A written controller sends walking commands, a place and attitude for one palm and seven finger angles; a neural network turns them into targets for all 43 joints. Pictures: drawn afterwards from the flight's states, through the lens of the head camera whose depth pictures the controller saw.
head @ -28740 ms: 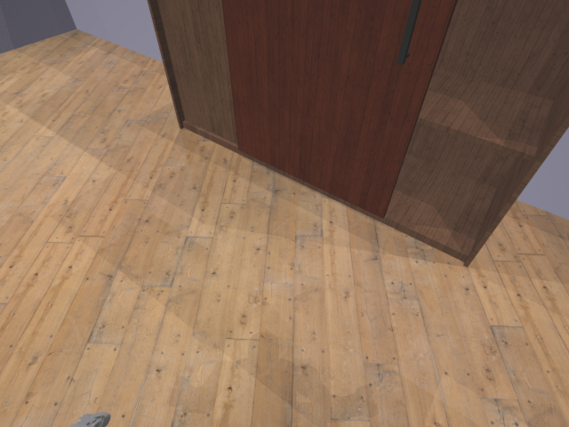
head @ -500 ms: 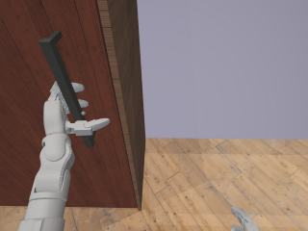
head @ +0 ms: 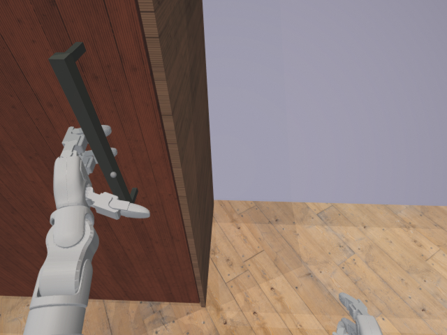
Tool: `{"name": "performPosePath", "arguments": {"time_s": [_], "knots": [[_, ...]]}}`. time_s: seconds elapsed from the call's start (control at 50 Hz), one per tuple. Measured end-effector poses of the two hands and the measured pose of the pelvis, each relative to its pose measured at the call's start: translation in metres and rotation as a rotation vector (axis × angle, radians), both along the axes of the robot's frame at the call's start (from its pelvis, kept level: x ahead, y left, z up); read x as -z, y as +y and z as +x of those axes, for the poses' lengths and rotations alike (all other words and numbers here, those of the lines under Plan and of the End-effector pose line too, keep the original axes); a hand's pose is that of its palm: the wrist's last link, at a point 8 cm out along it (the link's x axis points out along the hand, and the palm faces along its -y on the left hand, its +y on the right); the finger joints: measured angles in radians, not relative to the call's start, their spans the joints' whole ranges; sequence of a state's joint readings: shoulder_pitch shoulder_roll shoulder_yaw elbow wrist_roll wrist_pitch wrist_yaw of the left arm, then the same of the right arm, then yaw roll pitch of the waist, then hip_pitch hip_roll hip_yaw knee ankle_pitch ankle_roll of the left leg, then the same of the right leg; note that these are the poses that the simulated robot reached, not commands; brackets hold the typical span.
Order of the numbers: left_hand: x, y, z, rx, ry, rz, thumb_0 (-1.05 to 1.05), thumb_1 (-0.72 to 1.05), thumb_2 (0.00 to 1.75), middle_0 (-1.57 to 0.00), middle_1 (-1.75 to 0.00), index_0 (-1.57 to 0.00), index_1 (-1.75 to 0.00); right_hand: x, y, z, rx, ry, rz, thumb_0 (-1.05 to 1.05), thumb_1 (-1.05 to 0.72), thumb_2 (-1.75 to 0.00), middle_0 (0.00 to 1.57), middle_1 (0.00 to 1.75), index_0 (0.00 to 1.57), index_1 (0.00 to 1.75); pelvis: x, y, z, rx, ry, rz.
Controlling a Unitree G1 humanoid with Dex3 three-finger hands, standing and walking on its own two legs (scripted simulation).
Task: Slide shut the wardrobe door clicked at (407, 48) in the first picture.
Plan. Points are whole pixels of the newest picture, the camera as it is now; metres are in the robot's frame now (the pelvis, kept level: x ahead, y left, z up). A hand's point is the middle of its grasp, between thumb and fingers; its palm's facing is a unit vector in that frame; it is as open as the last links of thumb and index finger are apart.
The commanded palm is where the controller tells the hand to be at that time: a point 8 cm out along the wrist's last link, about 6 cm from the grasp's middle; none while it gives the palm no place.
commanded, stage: slip the hand off the handle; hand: left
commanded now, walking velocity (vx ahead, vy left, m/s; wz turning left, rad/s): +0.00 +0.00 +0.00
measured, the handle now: (108, 146) +0.37 +0.23 +0.17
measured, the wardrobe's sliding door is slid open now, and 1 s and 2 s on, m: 0.00 0.00 0.00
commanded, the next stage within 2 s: draw the hand back to the body in 1.12 s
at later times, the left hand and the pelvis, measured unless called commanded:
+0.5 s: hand (73, 172) +0.32 +0.27 +0.16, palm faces +0.37 -0.92 -0.14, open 14.7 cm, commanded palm +0.27 +0.31 +0.16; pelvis -0.02 +0.02 +0.00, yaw +0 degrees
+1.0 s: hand (50, 223) +0.22 +0.26 +0.16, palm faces +0.36 -0.92 -0.14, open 14.7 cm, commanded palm +0.18 +0.30 +0.16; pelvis -0.02 +0.02 +0.00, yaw +1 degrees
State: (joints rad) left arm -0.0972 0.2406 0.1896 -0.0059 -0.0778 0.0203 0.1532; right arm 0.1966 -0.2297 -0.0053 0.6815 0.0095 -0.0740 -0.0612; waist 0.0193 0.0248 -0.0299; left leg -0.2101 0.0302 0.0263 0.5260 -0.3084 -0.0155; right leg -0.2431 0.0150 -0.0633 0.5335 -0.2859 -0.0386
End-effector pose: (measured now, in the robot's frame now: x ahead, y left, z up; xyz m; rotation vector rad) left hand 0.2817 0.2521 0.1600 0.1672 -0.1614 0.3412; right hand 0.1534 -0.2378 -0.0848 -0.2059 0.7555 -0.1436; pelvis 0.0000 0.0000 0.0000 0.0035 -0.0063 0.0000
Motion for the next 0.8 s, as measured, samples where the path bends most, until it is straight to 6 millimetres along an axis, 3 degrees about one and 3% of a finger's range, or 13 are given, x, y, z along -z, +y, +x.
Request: {"name": "performPosePath", "arguments": {"time_s": [0.14, 0.34, 0.5, 0.64, 0.8], "knots": [[-0.003, 0.029, -0.001, -0.039, -0.006, 0.010, -0.01, -0.55, 0.20, -0.26, -1.15, -0.25, -1.15, 0.004, 0.003, -0.011, 0.006, 0.022, -0.011, 0.01, -0.90, -0.90, 0.20, 0.30, 0.20, 0.30, 0.001, 0.003, -0.007, -0.006, -0.002, -0.006], [-0.008, 0.040, 0.005, 0.013, -0.024, 0.012, -0.01, -0.55, 0.20, -0.29, -1.18, -0.25, -1.15, 0.010, 0.003, -0.036, 0.041, 0.061, -0.021, 0.01, -0.90, -0.90, 0.20, 0.30, 0.20, 0.30, 0.001, 0.012, -0.014, -0.002, 0.008, -0.007], [-0.004, 0.063, -0.003, -0.031, -0.010, 0.007, -0.01, -0.55, 0.20, -0.27, -1.16, -0.25, -1.15, 0.008, 0.004, -0.047, 0.067, 0.060, -0.028, 0.01, -0.90, -0.90, 0.20, 0.30, 0.20, 0.30, 0.001, 0.016, -0.017, 0.008, 0.004, -0.008], [-0.003, 0.057, -0.029, 0.013, -0.042, 0.018, -0.01, -0.55, 0.20, -0.26, -1.15, -0.25, -1.15, 0.005, 0.008, -0.042, 0.049, 0.023, -0.029, 0.01, -0.90, -0.90, 0.20, 0.30, 0.20, 0.30, 0.001, 0.021, -0.017, 0.008, -0.004, -0.011], [0.001, 0.058, -0.062, -0.022, -0.031, 0.010, -0.01, -0.55, 0.20, -0.26, -1.15, -0.25, -1.15, -0.005, 0.021, -0.017, -0.005, -0.055, -0.018, 0.01, -0.90, -0.90, 0.20, 0.30, 0.20, 0.30, 0.001, 0.020, -0.018, 0.000, -0.027, -0.011]]}}
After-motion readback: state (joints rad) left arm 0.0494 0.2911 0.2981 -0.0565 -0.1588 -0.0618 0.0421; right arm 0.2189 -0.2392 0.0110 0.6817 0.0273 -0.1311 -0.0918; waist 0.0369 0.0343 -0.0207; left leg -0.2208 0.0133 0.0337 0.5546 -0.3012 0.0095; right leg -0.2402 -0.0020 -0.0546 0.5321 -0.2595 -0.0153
